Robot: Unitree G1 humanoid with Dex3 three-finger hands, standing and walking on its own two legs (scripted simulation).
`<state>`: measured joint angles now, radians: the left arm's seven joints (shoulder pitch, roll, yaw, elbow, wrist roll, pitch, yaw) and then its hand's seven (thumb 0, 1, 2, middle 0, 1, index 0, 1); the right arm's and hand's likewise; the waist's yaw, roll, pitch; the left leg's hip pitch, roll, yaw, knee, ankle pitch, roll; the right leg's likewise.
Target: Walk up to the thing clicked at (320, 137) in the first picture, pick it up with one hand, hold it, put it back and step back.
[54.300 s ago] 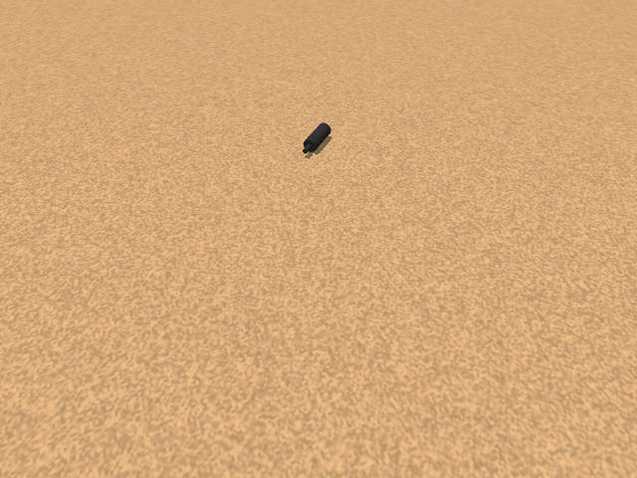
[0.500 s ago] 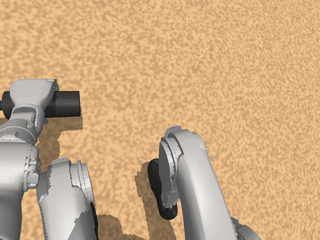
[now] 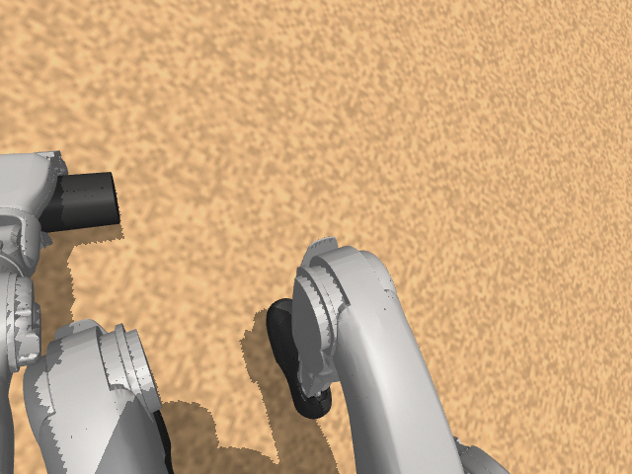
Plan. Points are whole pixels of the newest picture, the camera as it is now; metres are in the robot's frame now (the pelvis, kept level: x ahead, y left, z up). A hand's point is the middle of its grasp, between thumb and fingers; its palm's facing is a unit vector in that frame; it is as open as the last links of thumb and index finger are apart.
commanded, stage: rest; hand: left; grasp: from above
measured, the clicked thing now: (18, 207) +0.47 +0.21 -0.27
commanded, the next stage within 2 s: open in 0.50 s
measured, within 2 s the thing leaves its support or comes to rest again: rests again in 1.96 s
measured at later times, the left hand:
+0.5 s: hand (30, 205) +0.47 +0.20 -0.25, palm faces -0.48 -0.07 -0.88, open 10.0 cm
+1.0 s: hand (31, 205) +0.47 +0.20 -0.26, palm faces -0.46 -0.05 -0.89, open 10.5 cm
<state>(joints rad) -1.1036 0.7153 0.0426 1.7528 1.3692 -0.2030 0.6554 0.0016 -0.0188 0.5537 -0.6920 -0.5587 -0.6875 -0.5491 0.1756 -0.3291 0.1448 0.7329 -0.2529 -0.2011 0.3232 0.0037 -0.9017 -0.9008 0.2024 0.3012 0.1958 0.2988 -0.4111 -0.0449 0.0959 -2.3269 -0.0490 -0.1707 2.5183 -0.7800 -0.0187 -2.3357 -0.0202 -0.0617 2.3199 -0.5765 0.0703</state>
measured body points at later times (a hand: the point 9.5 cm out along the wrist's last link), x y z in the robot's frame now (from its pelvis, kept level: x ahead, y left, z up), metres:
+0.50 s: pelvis -0.01 +0.00 +0.00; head +0.28 +0.09 +0.33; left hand +0.49 +0.20 -0.20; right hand +0.00 -0.26 -0.06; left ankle +0.05 +0.12 -0.28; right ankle +0.13 -0.13 -0.28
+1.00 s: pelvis -0.01 +0.01 +0.00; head +0.28 +0.10 +0.33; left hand +0.49 +0.20 -0.21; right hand -0.01 -0.25 -0.05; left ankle +0.05 +0.12 -0.28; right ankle +0.13 -0.13 -0.28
